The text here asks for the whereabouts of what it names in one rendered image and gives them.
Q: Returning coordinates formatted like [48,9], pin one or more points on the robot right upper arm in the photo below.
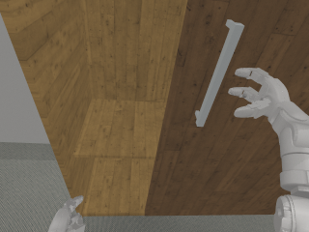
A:
[291,214]

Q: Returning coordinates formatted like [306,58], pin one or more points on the wardrobe door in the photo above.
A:
[231,166]

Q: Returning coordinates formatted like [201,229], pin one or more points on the right robot hand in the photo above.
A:
[273,91]

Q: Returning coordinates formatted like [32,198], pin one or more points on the robot right forearm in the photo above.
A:
[292,127]

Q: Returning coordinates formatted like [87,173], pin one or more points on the handle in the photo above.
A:
[231,42]

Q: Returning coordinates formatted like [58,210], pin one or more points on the left robot hand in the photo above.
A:
[64,221]

